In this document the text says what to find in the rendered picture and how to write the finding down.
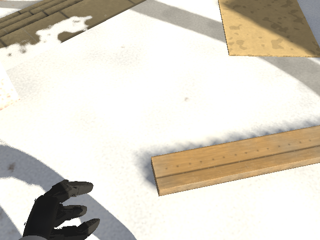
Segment robot left hand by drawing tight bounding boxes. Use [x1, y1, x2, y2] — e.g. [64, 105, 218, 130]
[22, 179, 100, 240]

